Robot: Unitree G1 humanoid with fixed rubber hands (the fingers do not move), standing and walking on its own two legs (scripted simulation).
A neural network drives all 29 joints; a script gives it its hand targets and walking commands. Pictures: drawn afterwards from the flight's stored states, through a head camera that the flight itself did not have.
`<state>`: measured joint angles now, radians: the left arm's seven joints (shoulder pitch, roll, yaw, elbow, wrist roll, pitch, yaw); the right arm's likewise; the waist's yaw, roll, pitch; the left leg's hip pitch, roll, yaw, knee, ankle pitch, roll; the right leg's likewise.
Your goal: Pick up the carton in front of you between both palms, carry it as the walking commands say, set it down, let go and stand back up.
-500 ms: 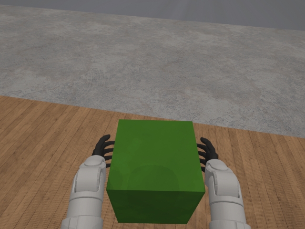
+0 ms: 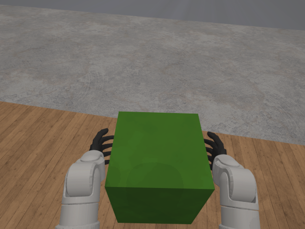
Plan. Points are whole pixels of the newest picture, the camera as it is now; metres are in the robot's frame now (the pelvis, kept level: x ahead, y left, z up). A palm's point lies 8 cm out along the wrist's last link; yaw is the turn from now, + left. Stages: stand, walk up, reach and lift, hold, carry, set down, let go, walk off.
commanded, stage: carry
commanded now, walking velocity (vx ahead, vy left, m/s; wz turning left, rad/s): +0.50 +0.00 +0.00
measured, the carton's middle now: (156, 170) +0.29 +0.00 +0.02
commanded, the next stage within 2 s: none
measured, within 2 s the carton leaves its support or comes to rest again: neither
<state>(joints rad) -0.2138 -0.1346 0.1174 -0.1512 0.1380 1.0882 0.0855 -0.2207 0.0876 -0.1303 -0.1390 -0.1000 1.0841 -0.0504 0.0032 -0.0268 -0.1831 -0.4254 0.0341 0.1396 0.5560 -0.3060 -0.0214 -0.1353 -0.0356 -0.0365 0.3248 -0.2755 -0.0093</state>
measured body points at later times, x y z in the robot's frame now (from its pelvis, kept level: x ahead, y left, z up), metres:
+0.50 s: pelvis +0.28 -0.04 -0.02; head +0.28 -0.05 +0.43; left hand +0.57 +0.10 +0.06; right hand +0.56 -0.20 +0.05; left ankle +0.12 +0.09 -0.68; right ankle +0.35 -0.12 -0.75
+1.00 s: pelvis +0.62 -0.01 -0.02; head +0.63 +0.00 +0.43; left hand +0.91 +0.12 +0.04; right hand +0.89 -0.18 +0.05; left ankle +0.69 +0.05 -0.75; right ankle +0.44 -0.13 -0.65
